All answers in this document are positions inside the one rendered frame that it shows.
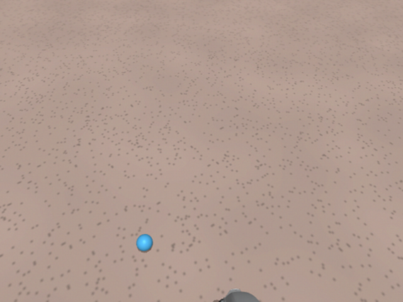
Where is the ball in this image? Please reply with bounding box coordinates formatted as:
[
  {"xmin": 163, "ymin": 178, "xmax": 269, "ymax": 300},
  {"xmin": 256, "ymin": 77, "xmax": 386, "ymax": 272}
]
[{"xmin": 136, "ymin": 234, "xmax": 153, "ymax": 251}]

